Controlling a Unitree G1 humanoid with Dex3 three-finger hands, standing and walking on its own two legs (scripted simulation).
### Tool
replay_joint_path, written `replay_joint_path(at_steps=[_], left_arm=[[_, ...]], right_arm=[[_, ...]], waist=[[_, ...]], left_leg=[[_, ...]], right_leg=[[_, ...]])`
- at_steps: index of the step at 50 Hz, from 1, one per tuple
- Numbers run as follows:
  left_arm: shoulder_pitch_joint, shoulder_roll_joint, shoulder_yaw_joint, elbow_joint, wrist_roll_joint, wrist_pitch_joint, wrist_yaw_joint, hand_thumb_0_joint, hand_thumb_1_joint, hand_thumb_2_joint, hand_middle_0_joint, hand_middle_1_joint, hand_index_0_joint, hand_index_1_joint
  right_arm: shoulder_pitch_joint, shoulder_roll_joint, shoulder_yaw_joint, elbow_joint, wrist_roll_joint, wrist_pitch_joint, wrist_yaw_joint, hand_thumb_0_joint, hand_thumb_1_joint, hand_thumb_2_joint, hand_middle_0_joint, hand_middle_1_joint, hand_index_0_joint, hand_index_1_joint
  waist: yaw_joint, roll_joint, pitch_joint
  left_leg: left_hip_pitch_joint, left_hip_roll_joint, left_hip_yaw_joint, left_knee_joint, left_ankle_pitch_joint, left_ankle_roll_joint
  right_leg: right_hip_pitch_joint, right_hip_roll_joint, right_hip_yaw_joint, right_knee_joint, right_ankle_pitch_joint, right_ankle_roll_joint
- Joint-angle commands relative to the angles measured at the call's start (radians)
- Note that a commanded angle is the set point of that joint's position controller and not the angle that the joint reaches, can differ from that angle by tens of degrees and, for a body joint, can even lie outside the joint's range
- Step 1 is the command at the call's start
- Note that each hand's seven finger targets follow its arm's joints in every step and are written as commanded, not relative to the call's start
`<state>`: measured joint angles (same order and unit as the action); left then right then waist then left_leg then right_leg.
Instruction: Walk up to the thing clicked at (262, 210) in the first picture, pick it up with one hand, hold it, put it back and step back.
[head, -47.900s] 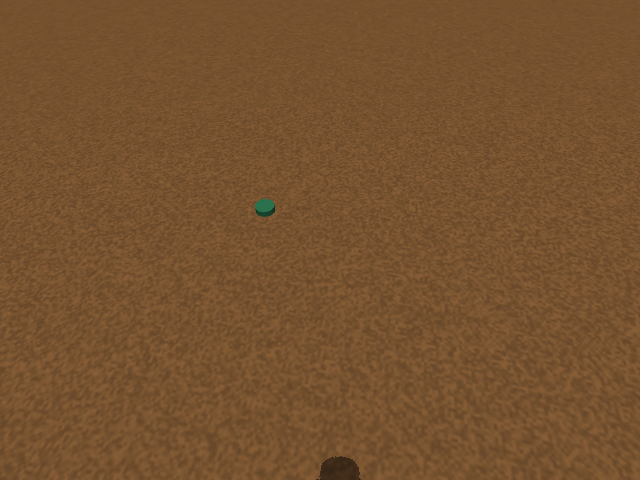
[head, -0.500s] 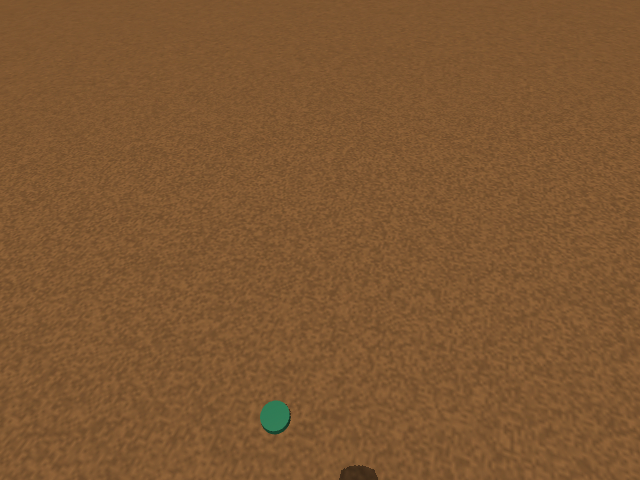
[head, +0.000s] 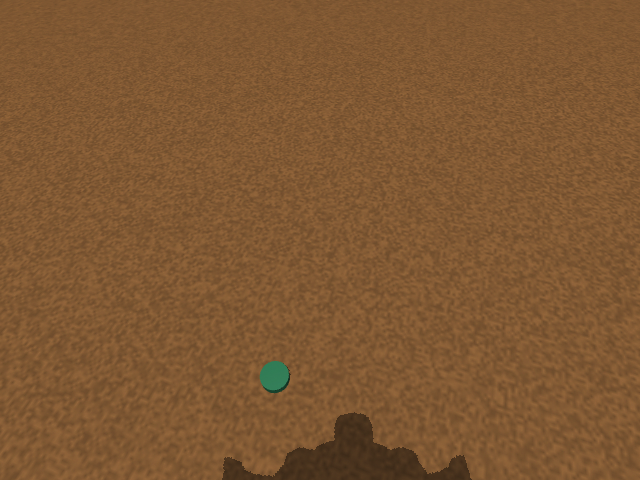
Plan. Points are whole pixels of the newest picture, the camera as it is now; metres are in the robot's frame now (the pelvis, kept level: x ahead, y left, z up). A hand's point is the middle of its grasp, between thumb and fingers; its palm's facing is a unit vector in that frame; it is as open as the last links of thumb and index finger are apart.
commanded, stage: step back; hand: left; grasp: from above
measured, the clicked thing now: (274, 376) +0.49 +0.18 -0.76
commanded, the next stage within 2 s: none
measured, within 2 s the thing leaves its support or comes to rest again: neither
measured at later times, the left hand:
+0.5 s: hand out of the picture +0.05 +0.32 -0.17, palm faces -0.08 -0.93 -0.36, open 7.3 cm
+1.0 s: hand out of the picture -0.05 +0.31 -0.14, palm faces -0.02 -0.92 -0.40, open 7.3 cm
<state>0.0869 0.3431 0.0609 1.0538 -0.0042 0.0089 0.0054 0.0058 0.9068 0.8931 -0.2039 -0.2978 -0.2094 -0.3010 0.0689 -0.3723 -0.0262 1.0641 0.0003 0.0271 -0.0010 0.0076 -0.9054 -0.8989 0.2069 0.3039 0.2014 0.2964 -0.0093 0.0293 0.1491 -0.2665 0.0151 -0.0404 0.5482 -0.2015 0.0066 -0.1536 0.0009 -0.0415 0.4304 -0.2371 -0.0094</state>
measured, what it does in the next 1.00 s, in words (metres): walks backwards: right foot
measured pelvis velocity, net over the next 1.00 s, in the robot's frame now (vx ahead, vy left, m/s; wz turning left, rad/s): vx -0.20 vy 0.05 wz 0.01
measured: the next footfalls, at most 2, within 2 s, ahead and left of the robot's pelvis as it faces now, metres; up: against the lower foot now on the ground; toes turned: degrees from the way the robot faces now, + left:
right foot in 0.62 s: -0.08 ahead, -0.06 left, +0.00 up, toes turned -2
left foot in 1.04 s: -0.19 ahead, +0.18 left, +0.00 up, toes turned -2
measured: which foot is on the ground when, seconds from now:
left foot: down 0.00-0.68, up 0.70-1.00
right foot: down 0.00-0.18, up 0.20-0.60, down 0.62-1.00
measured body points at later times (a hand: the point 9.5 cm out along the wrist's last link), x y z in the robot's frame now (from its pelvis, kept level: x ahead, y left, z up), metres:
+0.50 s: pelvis -0.07 +0.06 -0.01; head +0.01 +0.08 +0.43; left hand +0.06 +0.37 -0.15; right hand +0.02 -0.25 -0.12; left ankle -0.03 +0.13 -0.74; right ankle -0.10 -0.08 -0.70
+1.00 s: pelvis -0.20 +0.05 -0.02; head -0.13 +0.04 +0.43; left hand -0.05 +0.36 -0.12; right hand -0.11 -0.28 -0.14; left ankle -0.23 +0.19 -0.72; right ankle -0.12 -0.06 -0.74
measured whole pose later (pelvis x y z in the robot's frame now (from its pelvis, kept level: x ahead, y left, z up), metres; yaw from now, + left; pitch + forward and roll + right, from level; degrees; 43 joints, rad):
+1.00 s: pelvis -0.20 +0.05 -0.02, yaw +0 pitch -1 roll +1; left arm 0.10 0.35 0.06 0.75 0.03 0.04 0.01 0.01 0.91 0.89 -0.20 -0.30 -0.21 -0.30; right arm 0.17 -0.42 -0.05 0.89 -0.01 0.04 -0.03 0.01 -0.91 -0.90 0.21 0.30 0.20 0.30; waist 0.00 0.01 0.19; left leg -0.27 -0.04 -0.07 0.76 -0.47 -0.02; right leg -0.39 -0.03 -0.02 0.61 -0.20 -0.02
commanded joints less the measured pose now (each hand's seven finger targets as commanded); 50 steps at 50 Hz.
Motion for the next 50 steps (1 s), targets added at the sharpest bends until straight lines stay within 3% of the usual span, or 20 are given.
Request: replay_joint_path(at_steps=[1, 3, 5, 7, 8, 9, 10, 11, 15, 23, 29, 31, 32, 33, 34, 35, 40, 45, 48, 50], left_arm=[[-0.080, 0.286, 0.072, -0.149, 0.023, -0.007, 0.023, 0.000, 0.900, 0.900, -0.200, -0.300, -0.200, -0.300], [-0.130, 0.295, 0.073, -0.182, 0.033, -0.003, 0.024, 0.000, 0.900, 0.900, -0.200, -0.300, -0.200, -0.300], [-0.102, 0.268, 0.063, -0.188, 0.028, 0.002, 0.023, 0.000, 0.900, 0.900, -0.200, -0.300, -0.200, -0.300], [-0.093, 0.236, 0.053, -0.214, 0.010, 0.016, 0.020, 0.000, 0.900, 0.900, -0.200, -0.300, -0.200, -0.300], [-0.092, 0.198, 0.048, -0.231, -0.002, 0.022, 0.022, 0.000, 0.900, 0.900, -0.200, -0.300, -0.200, -0.300], [-0.069, 0.175, 0.046, -0.227, 0.000, 0.031, 0.028, 0.000, 0.900, 0.900, -0.200, -0.300, -0.200, -0.300], [-0.028, 0.185, 0.043, -0.226, 0.007, 0.037, 0.035, 0.000, 0.900, 0.900, -0.200, -0.300, -0.200, -0.300], [-0.043, 0.187, 0.040, -0.221, 0.009, 0.037, 0.041, 0.000, 0.900, 0.900, -0.200, -0.300, -0.200, -0.300], [0.040, 0.216, 0.050, -0.206, -0.002, 0.048, 0.036, 0.000, 0.900, 0.900, -0.200, -0.300, -0.200, -0.300], [0.025, 0.209, 0.059, -0.252, 0.014, 0.028, 0.033, 0.000, 0.900, 0.900, -0.200, -0.300, -0.200, -0.300], [0.115, 0.215, 0.069, -0.228, 0.028, 0.021, 0.015, 0.000, 0.900, 0.900, -0.200, -0.300, -0.200, -0.300], [0.184, 0.210, 0.071, -0.205, 0.033, 0.013, 0.010, 0.000, 0.900, 0.900, -0.200, -0.300, -0.200, -0.300], [0.186, 0.236, 0.080, -0.209, 0.038, 0.008, 0.009, 0.000, 0.900, 0.900, -0.200, -0.300, -0.200, -0.300], [0.152, 0.274, 0.088, -0.232, 0.040, 0.006, 0.007, 0.000, 0.900, 0.900, -0.200, -0.300, -0.200, -0.300], [0.106, 0.344, 0.103, -0.256, 0.035, 0.008, 0.003, 0.000, 0.900, 0.900, -0.200, -0.300, -0.200, -0.300], [0.046, 0.351, 0.103, -0.298, 0.045, 0.003, 0.007, 0.000, 0.900, 0.900, -0.200, -0.300, -0.200, -0.300], [-0.026, 0.241, 0.084, -0.334, 0.039, 0.000, 0.022, 0.000, 0.900, 0.900, -0.200, -0.300, -0.200, -0.300], [0.080, 0.237, 0.080, -0.347, 0.046, 0.010, 0.028, 0.000, 0.900, 0.900, -0.200, -0.300, -0.200, -0.300], [0.075, 0.249, 0.081, -0.359, 0.041, 0.022, 0.026, 0.000, 0.900, 0.900, -0.200, -0.300, -0.200, -0.300], [0.046, 0.267, 0.078, -0.370, 0.027, 0.035, 0.017, 0.000, 0.900, 0.900, -0.200, -0.300, -0.200, -0.300]], right_arm=[[0.083, -0.186, -0.061, -0.087, -0.007, 0.011, -0.002, 0.000, -0.900, -0.900, 0.200, 0.300, 0.200, 0.300], [0.125, -0.188, -0.066, -0.105, -0.004, 0.017, 0.004, 0.000, -0.900, -0.900, 0.200, 0.300, 0.200, 0.300], [0.110, -0.179, -0.065, -0.117, -0.002, 0.002, 0.003, 0.000, -0.900, -0.900, 0.200, 0.300, 0.200, 0.300], [0.111, -0.218, -0.078, -0.135, -0.019, -0.016, -0.004, 0.000, -0.900, -0.900, 0.200, 0.300, 0.200, 0.300], [0.118, -0.274, -0.095, -0.141, -0.027, -0.021, -0.009, 0.000, -0.900, -0.900, 0.200, 0.300, 0.200, 0.300], [0.143, -0.284, -0.099, -0.141, -0.032, -0.026, -0.012, 0.000, -0.900, -0.900, 0.200, 0.300, 0.200, 0.300], [0.147, -0.305, -0.101, -0.153, -0.024, -0.028, -0.016, 0.000, -0.900, -0.900, 0.200, 0.300, 0.200, 0.300], [0.129, -0.312, -0.104, -0.168, -0.024, -0.026, -0.019, 0.000, -0.900, -0.900, 0.200, 0.300, 0.200, 0.300], [0.006, -0.234, -0.087, -0.220, -0.028, -0.024, -0.039, 0.000, -0.900, -0.900, 0.200, 0.300, 0.200, 0.300], [0.108, -0.219, -0.096, -0.237, -0.021, -0.019, -0.041, 0.000, -0.900, -0.900, 0.200, 0.300, 0.200, 0.300], [0.033, -0.260, -0.099, -0.269, -0.016, -0.013, -0.030, 0.000, -0.900, -0.900, 0.200, 0.300, 0.200, 0.300], [-0.008, -0.252, -0.096, -0.277, -0.007, -0.011, -0.025, 0.000, -0.900, -0.900, 0.200, 0.300, 0.200, 0.300], [-0.005, -0.230, -0.089, -0.280, -0.001, -0.011, -0.023, 0.000, -0.900, -0.900, 0.200, 0.300, 0.200, 0.300], [-0.014, -0.207, -0.082, -0.286, 0.004, -0.012, -0.021, 0.000, -0.900, -0.900, 0.200, 0.300, 0.200, 0.300], [-0.029, -0.182, -0.079, -0.281, 0.004, -0.008, -0.024, 0.000, -0.900, -0.900, 0.200, 0.300, 0.200, 0.300], [-0.007, -0.198, -0.085, -0.272, -0.003, -0.001, -0.026, 0.000, -0.900, -0.900, 0.200, 0.300, 0.200, 0.300], [0.114, -0.193, -0.070, -0.225, 0.001, -0.006, -0.024, 0.000, -0.900, -0.900, 0.200, 0.300, 0.200, 0.300], [0.096, -0.183, -0.060, -0.261, -0.003, -0.018, -0.036, 0.000, -0.900, -0.900, 0.200, 0.300, 0.200, 0.300], [0.144, -0.179, -0.066, -0.251, -0.009, -0.024, -0.033, 0.000, -0.900, -0.900, 0.200, 0.300, 0.200, 0.300], [0.208, -0.174, -0.073, -0.223, -0.019, -0.027, -0.031, 0.000, -0.900, -0.900, 0.200, 0.300, 0.200, 0.300]], waist=[[-0.014, -0.198, -0.184], [-0.040, -0.227, -0.171], [-0.021, -0.193, -0.177], [-0.019, -0.019, -0.201], [-0.021, 0.113, -0.210], [-0.019, 0.129, -0.207], [-0.023, 0.101, -0.231], [-0.035, 0.137, -0.220], [0.035, 0.107, -0.219], [-0.045, 0.092, -0.216], [-0.003, 0.089, -0.222], [0.038, 0.042, -0.228], [0.032, -0.036, -0.235], [0.029, -0.148, -0.205], [0.051, -0.305, -0.134], [0.046, -0.303, -0.084], [-0.004, -0.126, -0.113], [0.061, -0.194, -0.212], [0.050, -0.236, -0.260], [0.010, -0.220, -0.280]], left_leg=[[0.018, -0.054, -0.011, 0.342, -0.298, 0.038], [0.003, -0.023, -0.041, 0.313, -0.303, 0.050], [-0.020, -0.024, -0.004, 0.135, -0.160, 0.043], [0.046, 0.081, -0.095, -0.095, 0.419, 0.054], [0.141, 0.173, -0.233, -0.123, 0.663, 0.094], [0.261, 0.252, -0.341, -0.134, 0.757, 0.157], [0.253, 0.292, -0.332, -0.094, 0.849, 0.198], [0.192, 0.310, -0.386, -0.133, 0.761, 0.181], [0.225, 0.185, -0.169, -0.099, 0.602, 0.111], [0.341, 0.230, -0.190, -0.059, 0.566, 0.190], [0.130, 0.257, -0.229, -0.094, 0.284, 0.196], [0.033, 0.219, -0.179, -0.052, 0.188, 0.146], [-0.037, 0.163, -0.142, 0.004, 0.127, 0.108], [-0.119, 0.051, -0.066, 0.117, -0.016, 0.046], [-0.138, -0.108, 0.025, 0.328, -0.281, -0.006], [-0.118, -0.119, -0.059, 0.538, -0.419, -0.018], [-0.180, -0.164, -0.120, 0.630, -0.272, -0.015], [-0.235, -0.089, -0.058, 0.366, -0.347, -0.042], [-0.128, -0.044, -0.010, 0.100, -0.274, -0.022], [0.010, -0.054, 0.047, -0.102, -0.074, -0.011]], right_leg=[[-0.076, -0.351, 0.253, -0.045, 0.471, -0.244], [-0.097, -0.348, 0.233, -0.011, 0.449, -0.226], [-0.025, -0.266, 0.170, 0.089, 0.448, -0.166], [-0.034, -0.119, 0.073, 0.278, 0.312, -0.063], [-0.161, 0.017, 0.057, 0.406, 0.074, -0.027], [-0.309, 0.104, 0.116, 0.502, -0.350, -0.029], [-0.313, 0.098, 0.187, 0.602, -0.419, -0.026], [-0.313, 0.099, 0.230, 0.650, -0.424, -0.025], [-0.338, 0.090, 0.242, 0.731, -0.236, -0.017], [-0.315, 0.042, 0.172, 0.453, -0.241, 0.027], [-0.113, 0.011, 0.091, 0.233, -0.175, -0.016], [-0.009, 0.000, 0.095, 0.097, -0.006, -0.049], [0.026, -0.052, 0.187, 0.077, 0.070, -0.076], [0.003, -0.169, 0.355, -0.013, 0.103, -0.153], [-0.125, -0.336, 0.549, -0.114, 0.151, -0.283], [-0.237, -0.401, 0.615, -0.144, 0.169, -0.334], [-0.109, -0.186, 0.269, -0.039, 0.315, -0.179], [0.182, -0.234, 0.268, 0.046, 0.472, -0.218], [0.192, -0.226, 0.253, 0.109, 0.490, -0.193], [0.105, -0.190, 0.215, 0.179, 0.414, -0.152]])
